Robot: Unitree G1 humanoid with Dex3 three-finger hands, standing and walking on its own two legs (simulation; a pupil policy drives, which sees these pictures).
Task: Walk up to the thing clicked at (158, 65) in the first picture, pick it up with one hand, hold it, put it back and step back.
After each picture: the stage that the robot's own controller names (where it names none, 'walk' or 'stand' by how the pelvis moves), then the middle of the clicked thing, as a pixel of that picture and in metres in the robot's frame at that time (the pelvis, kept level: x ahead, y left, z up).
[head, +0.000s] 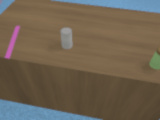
stand; (159, 58) +0.63 -0.39 -0.12
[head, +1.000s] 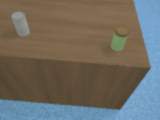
sink last; (119, 38) +0.66 -0.15 -0.08
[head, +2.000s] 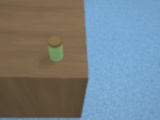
stand; (55, 48) +0.58 +0.16 -0.09
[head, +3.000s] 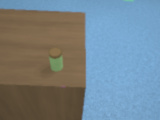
stand; (56, 59) +0.59 +0.17 -0.11
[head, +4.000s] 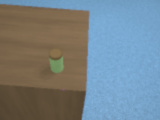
stand; (56, 60) +0.56 +0.16 -0.11
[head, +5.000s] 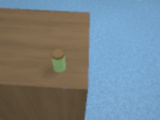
stand; (58, 60) +0.58 +0.15 -0.12
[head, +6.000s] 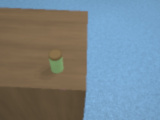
stand; (56, 61) +0.57 +0.16 -0.12
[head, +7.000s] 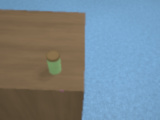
stand; (54, 62) +0.57 +0.17 -0.12
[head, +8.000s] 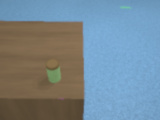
rise first; (53, 71) +0.55 +0.18 -0.12
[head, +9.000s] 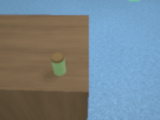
go down; (58, 64) +0.57 +0.18 -0.11
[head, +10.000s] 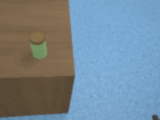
go down; (38, 45) +0.57 +0.16 -0.08
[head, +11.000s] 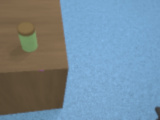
go down; (27, 37) +0.58 +0.18 -0.05
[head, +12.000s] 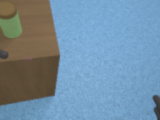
close in; (9, 20) +0.58 +0.19 -0.01
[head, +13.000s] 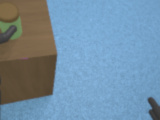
close; (9, 22) +0.56 +0.17 +0.01
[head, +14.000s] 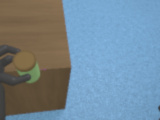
lift; (27, 67) +0.41 +0.16 +0.01
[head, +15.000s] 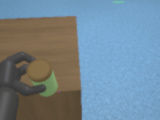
lift; (43, 78) +0.32 +0.13 +0.12
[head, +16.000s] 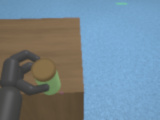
hold; (47, 77) +0.32 +0.12 +0.12
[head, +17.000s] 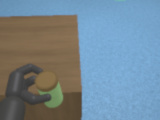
hold; (50, 89) +0.31 +0.12 +0.06
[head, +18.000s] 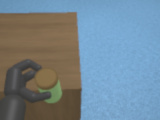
crouch; (49, 86) +0.32 +0.12 +0.07
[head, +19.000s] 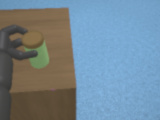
crouch; (36, 50) +0.44 +0.15 +0.11
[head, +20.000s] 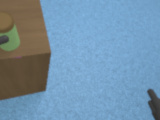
lower; (5, 32) +0.52 +0.16 -0.02
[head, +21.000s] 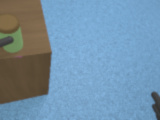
lower; (10, 34) +0.52 +0.15 +0.00
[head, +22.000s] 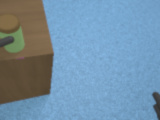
lower; (11, 34) +0.52 +0.16 +0.00
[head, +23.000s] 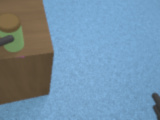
lower; (11, 33) +0.52 +0.15 +0.00
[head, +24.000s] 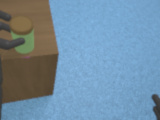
loosen; (23, 35) +0.51 +0.13 +0.00
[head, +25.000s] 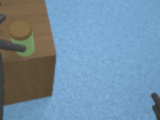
withdraw; (22, 39) +0.50 +0.13 +0.00
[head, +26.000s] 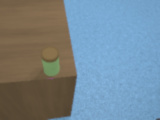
sink last; (50, 62) +0.48 +0.11 -0.05
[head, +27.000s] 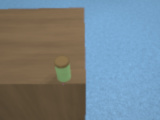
stand; (62, 69) +0.50 +0.13 -0.06
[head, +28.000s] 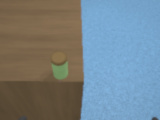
stand; (59, 65) +0.48 +0.12 -0.05
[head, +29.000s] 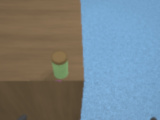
stand; (60, 65) +0.49 +0.12 -0.05
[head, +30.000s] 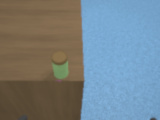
stand; (60, 65) +0.49 +0.12 -0.05
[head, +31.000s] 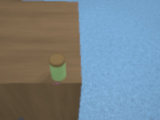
stand; (57, 67) +0.48 +0.12 -0.05
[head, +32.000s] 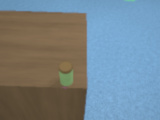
stand; (66, 73) +0.50 +0.11 -0.11
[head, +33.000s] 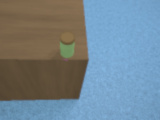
walk; (67, 45) +0.57 +0.08 -0.10
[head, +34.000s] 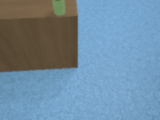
walk; (58, 3) +0.85 +0.18 -0.08
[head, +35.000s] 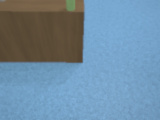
stand; (70, 1) +1.14 +0.15 -0.10
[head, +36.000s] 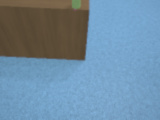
stand; out of the picture +1.15 +0.10 -0.11
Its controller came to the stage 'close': yes
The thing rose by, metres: 0.24
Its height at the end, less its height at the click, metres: +0.00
